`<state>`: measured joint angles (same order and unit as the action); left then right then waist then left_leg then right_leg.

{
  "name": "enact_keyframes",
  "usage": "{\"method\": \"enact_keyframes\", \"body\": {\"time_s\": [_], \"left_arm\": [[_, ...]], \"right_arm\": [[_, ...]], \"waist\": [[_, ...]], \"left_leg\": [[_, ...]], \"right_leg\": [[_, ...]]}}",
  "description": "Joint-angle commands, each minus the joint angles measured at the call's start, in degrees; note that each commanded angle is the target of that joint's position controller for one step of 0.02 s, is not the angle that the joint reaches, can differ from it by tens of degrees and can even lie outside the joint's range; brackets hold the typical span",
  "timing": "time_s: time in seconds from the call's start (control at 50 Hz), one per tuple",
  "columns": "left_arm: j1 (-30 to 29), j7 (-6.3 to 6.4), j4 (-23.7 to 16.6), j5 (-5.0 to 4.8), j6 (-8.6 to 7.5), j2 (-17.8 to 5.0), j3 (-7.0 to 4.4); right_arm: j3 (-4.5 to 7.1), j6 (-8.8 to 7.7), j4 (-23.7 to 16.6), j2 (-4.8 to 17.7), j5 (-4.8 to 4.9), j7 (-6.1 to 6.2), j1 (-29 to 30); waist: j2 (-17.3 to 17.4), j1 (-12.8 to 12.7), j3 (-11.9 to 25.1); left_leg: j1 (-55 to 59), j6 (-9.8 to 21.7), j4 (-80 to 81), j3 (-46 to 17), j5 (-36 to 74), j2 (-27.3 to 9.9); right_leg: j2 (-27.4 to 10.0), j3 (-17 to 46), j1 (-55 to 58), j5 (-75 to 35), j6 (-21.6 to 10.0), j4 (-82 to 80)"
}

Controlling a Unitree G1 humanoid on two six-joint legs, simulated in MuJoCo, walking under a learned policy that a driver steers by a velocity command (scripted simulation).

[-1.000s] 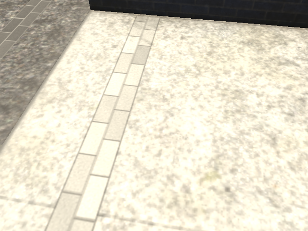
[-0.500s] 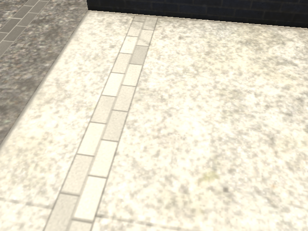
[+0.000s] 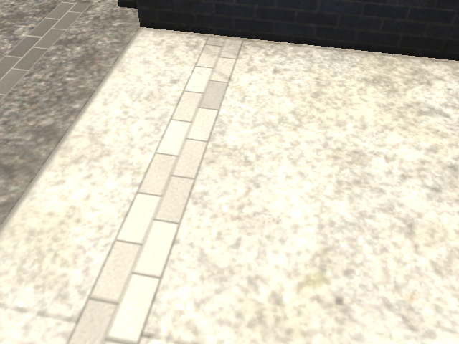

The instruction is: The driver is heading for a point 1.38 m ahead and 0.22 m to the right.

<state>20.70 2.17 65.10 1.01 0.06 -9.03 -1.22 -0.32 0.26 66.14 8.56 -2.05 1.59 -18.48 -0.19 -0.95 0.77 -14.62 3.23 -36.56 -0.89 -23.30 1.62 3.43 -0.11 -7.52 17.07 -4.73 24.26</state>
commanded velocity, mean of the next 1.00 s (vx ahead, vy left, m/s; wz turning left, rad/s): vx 0.44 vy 0.00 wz -0.05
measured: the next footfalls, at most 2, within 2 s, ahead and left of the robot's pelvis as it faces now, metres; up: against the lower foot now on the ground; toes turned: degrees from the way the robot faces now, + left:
left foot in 0.18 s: +0.10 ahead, +0.12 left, +0.00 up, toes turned +2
right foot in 0.64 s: +0.45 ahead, -0.02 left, +0.00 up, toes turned -4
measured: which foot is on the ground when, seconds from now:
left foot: up 0.00-0.16, down 0.18-0.66, up 0.68-1.00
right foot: down 0.00-0.18, up 0.20-0.62, down 0.64-1.00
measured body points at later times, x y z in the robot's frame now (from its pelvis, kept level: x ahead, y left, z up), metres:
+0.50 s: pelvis +0.19 +0.06 +0.00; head +0.22 +0.07 +0.45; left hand +0.33 +0.28 -0.14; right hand +0.07 -0.15 -0.14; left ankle +0.06 +0.12 -0.74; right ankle +0.32 -0.06 -0.69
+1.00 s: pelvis +0.48 +0.03 +0.00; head +0.51 +0.02 +0.45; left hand +0.40 +0.26 -0.14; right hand +0.63 -0.20 -0.13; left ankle +0.64 +0.19 -0.68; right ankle +0.41 -0.02 -0.74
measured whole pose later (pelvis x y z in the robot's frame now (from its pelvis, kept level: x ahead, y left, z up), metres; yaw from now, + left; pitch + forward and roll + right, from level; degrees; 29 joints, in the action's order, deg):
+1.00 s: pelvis +0.48 +0.03 +0.00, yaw -4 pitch +0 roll +0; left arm 27.4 0.1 61.9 0.5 -5.1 -8.6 -1.9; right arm 2.4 -2.4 52.1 11.0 -1.8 -1.3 -4.3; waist 1.6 -3.5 -2.5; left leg -36.6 0.1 -44.4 -0.1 -3.0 -5.9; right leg 6.1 -1.7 -0.9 13.1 -6.4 13.5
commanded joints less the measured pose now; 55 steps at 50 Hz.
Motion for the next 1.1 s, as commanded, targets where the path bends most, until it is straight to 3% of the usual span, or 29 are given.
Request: {"method": "enact_keyframes", "body": {"time_s": [0.02, 0.1, 0.14, 0.16, 0.18, 0.2, 0.22, 0.24, 0.28, 0.32, 0.38, 0.46, 0.52, 0.56, 0.6, 0.62, 0.64, 0.66, 0.68, 0.7, 0.72, 0.74, 0.78, 0.84, 0.88, 0.94, 1.06, 1.1], "left_arm": [[6.86, -0.17, -0.04, 0.68, -0.76, -8.29, -2.19], [4.05, -0.49, -1.43, 0.15, -2.36, -8.43, -2.61], [1.64, -0.66, -2.25, -0.54, -2.52, -8.51, -2.77], [1.51, -0.79, -2.67, -0.25, -2.81, -7.61, -2.53], [0.17, -1.17, -3.86, 0.16, -3.46, -4.89, -1.69], [-0.43, -1.84, -6.51, -0.03, -4.06, -0.76, -0.58], [-1.97, -2.38, -7.18, 1.71, -3.88, -5.92, -1.8], [-4.09, -3.05, -7.68, 1.85, -3.99, -5.76, -1.87], [-3.93, -3.82, -7.12, 1.1, -4.55, -4.05, -1.61], [-3.55, -4.13, -6.74, 1.26, -3.93, -4.54, -1.93], [-8.1, -4.07, -8.55, 0.98, -2.92, -4.2, -2.05], [-19.79, -4.12, -13.29, 0.44, -2.66, -2.99, -1.19], [-24.22, -4.03, -15.29, -0.14, -2.67, -2.96, -0.67], [-22.72, -3.53, -15.55, -0.18, -2.82, -4.36, -1.07], [-13.98, -2.7, -13.22, -0.21, -3.39, -6.59, -2.19], [-5.24, -2.25, -10.34, -0.23, -3.85, -7.73, -3.01], [3.21, -1.7, -7.87, 0.63, -4.28, -9.89, -4.03], [9.87, -1.41, -7.32, 2.05, -4.38, -15.45, -5.45], [6.94, -2.24, -7.54, 0.92, -3.57, -15.34, -5.56], [-0.79, -2.52, -8.66, -0.36, -3.53, -12.85, -4.93], [-5.29, -2.74, -9.6, -0.7, -3.98, -8.79, -3.84], [-6.76, -2.77, -9.29, -0.28, -4.58, -6.26, -3.08], [-4.78, -2.21, -7.44, -0.15, -5.63, -3.75, -2.0], [0.15, -1.97, -5.72, -0.37, -6.47, -5.88, -1.99], [2.29, -1.88, -5.74, -0.51, -6.31, -7.1, -2.03], [5.51, -1.92, -5.81, -0.61, -5.94, -7.07, -1.82], [11.09, -1.42, -5.77, 0.02, -5.32, -8.22, -2.22], [10.46, -1.0, -6.35, 0.37, -5.08, -9.14, -2.67]], "right_arm": [[0.88, -2.15, -5.74, 3.64, -0.4, -1.02, 5.4], [1.61, -3.73, -7.49, 3.43, 0.7, -2.05, 4.79], [1.92, -3.92, -5.41, 2.34, 1.2, -1.97, -2.29], [2.49, -4.04, -3.68, 3.2, 1.16, -1.63, -7.34], [3.45, -4.53, -2.46, 6.4, 0.46, -1.06, -13.69], [4.89, -4.54, -1.84, 12.76, 0.58, -0.76, -20.77], [4.71, -3.72, -1.29, 11.38, 0.64, -0.65, -18.62], [4.11, -3.86, -3.72, 9.36, 0.65, -0.98, -12.13], [3.47, -5.05, -5.87, 7.57, 0.95, -1.26, -6.68], [2.67, -5.96, -5.06, 5.52, 1.04, -0.97, -8.29], [2.13, -6.38, -3.17, 5.15, 1.14, -0.74, -13.25], [1.49, -6.48, -3.08, 4.85, 0.97, -0.57, -14.39], [1.58, -6.72, -2.61, 5.93, 0.95, -0.2, -15.33], [1.79, -6.92, -2.51, 6.96, 0.89, -0.04, -14.35], [2.28, -6.95, -2.64, 8.42, 0.75, 0.2, -12.73], [2.52, -6.67, -2.82, 9.05, 0.81, 0.18, -11.7], [2.5, -6.55, -3.26, 8.84, 1.12, -0.1, -11.23], [1.6, -6.38, -4.93, 3.99, 2.03, -0.72, -14.46], [2.38, -6.1, -4.82, 4.06, 2.6, -1.4, -17.28], [3.06, -5.77, -6.58, 6.83, 1.47, -1.27, -11.05], [3.2, -6.0, -8.13, 7.02, 0.95, -1.59, -5.81], [3.23, -5.92, -8.34, 5.75, 0.83, -1.71, -4.41], [3.03, -4.47, -7.89, 3.34, -0.41, -2.18, -6.22], [3.3, -3.35, -10.12, 3.67, -0.66, -2.61, -1.92], [3.36, -3.05, -12.69, 4.59, -0.53, -2.78, 4.31], [3.15, -3.07, -15.95, 4.77, 0.17, -2.91, 12.92], [2.76, -3.54, -20.9, 5.56, 1.01, -2.78, 23.99], [2.92, -4.15, -22.21, 6.66, 1.25, -2.73, 24.52]], "waist": [[-4.97, -1.83, -12.31], [-5.27, 0.56, -9.62], [-4.28, 4.1, -8.63], [-1.97, 5.77, -7.43], [6.17, 8.49, -5.74], [18.7, 9.58, -2.41], [11.98, 7.15, -6.69], [5.19, 4.23, -10.55], [1.97, 1.28, -9.68], [2.68, 0.58, -7.48], [4.09, 0.97, -6.76], [4.88, 2.54, -9.06], [6.11, 3.14, -9.49], [6.22, 1.51, -8.17], [6.45, -2.6, -3.17], [5.85, -6.17, 1.2], [4.42, -9.55, 5.47], [-4.78, -8.8, 12.84], [-10.29, -5.71, 15.9], [-4.03, -2.96, 6.22], [-0.63, -2.14, -0.11], [1.56, -0.07, -3.53], [0.31, 2.86, -4.18], [-1.19, 3.33, -5.28], [-1.34, 2.32, -6.52], [-2.09, 0.1, -7.21], [-4.17, -3.73, -5.86], [-4.72, -3.05, -5.61]], "left_leg": [[-17.26, 0.53, -10.99, 1.41, -2.89, -3.08], [-8.33, 0.56, -1.28, 3.86, 0.45, -2.33], [6.85, 0.84, 8.5, 7.07, 7.75, 0.42], [15.48, 0.83, 11.07, 6.28, 6.64, 1.27], [22.81, 1.86, 18.12, -5.7, -1.41, -7.02], [27.43, 7.01, 29.55, -31.77, -20.44, -21.69], [20.52, 9.94, 30.8, -37.36, -24.65, -24.09], [15.51, 9.5, 30.25, -32.2, -20.9, -22.13], [12.17, 7.5, 30.99, -21.11, -4.09, -17.21], [13.98, 6.33, 30.15, -13.37, 11.06, -14.06], [16.62, 6.25, 27.99, -7.45, 29.08, -12.58], [13.92, 6.14, 28.32, -3.29, 38.73, -10.76], [14.06, 5.97, 28.3, -1.78, 44.55, -11.23], [16.4, 5.64, 25.06, -0.83, 55.04, -12.4], [19.32, 4.87, 14.3, 0.33, 68.36, -12.79], [18.53, 4.37, 4.28, 1.07, 67.97, -12.12], [10.7, 3.97, -8.41, 1.95, 56.1, -10.3], [-3.55, 2.75, -29.34, 4.86, 25.99, -4.24], [-17.1, 2.27, -44.4, 0.11, -5.54, 3.97], [-22.22, 3.31, -44.89, -2.87, 0.14, -1.09], [-21.99, 3.39, -41.63, -2.29, 5.11, -3.29], [-19.26, 3.32, -37.91, -2.2, 7.38, -5.12], [-13.62, 2.1, -32.91, -2.07, 8.11, -6.73], [-16.41, 0.01, -26.93, 0.41, 10.24, -7.37], [-20.36, -1.71, -21.2, 1.62, 14.36, -7.75], [-21.73, -3.53, -10.31, 3.01, 20.34, -6.57], [-22.55, -3.61, 0.05, 3.15, 22.12, -3.72], [-20.48, -2.71, 3.02, 2.27, 19.42, -3.21]], "right_leg": [[-21.02, 26.32, -2.45, 25.23, -10.82, -19.06], [-16.25, 16.45, -5.01, 14.19, -7.97, -15.44], [-13.19, 11.65, -13.58, 13.7, -6.56, -10.49], [-11.03, 9.52, -18.69, 13.35, -5.6, -5.2], [-6.51, 3.58, -24.62, 9.92, -3.64, 8.72], [0.12, -4.49, -34.32, 13.47, -1.18, 27.3], [-2.52, -0.97, -36.8, 13.73, -1.98, 37.43], [-5.46, 0.96, -37.73, 7.58, -2.28, 40.58], [-7.83, 1.51, -33.67, -1.16, -1.05, 38.58], [-7.74, -0.35, -32.19, -4.46, 0.41, 37.18], [-7.02, -2.85, -35.07, -6.53, 1.62, 35.5], [-5.4, -6.03, -33.37, -10.95, 2.31, 23.01], [-3.6, -8.08, -27.13, -13.34, 0.85, 13.34], [-2.17, -8.39, -22.02, -12.5, -1.39, 10.36], [0.47, -8.24, -12.75, -9.45, -3.7, 9.19], [1.26, -7.94, -3.82, -10.45, -4.84, 5.87], [-3.13, -3.44, 8.65, -8.54, -6.41, 3.79], [-19.47, 18.11, 22.09, 1.66, -11.01, 1.98], [-27.28, 43.18, 25.62, 6.43, -17.53, -8.78], [-24.64, 36.2, 17.36, 13.27, -15.07, -11.42], [-22.78, 28.4, 8.45, 10.4, -13.27, -13.41], [-20.28, 22.62, 1.94, 3.55, -11.27, -15.0], [-16.52, 14.29, -4.33, -6.4, -8.77, -15.89], [-14.09, 10.54, -4.61, -15.68, -9.2, -16.42], [-13.25, 9.73, -3.55, -17.63, -9.28, -17.44], [-11.49, 8.64, -1.34, -23.16, -8.0, -16.67], [-12.36, 11.3, 8.65, -32.07, -7.99, -10.85], [-13.39, 13.01, 10.73, -34.59, -7.62, -8.29]]}}
Velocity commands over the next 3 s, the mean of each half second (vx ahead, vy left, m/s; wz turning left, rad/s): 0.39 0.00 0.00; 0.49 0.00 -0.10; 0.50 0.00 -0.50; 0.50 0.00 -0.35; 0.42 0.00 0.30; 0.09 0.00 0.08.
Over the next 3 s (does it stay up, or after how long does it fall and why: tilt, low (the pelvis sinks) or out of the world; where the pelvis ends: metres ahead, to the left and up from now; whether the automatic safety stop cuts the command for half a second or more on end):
stays up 1.31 -0.27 0.00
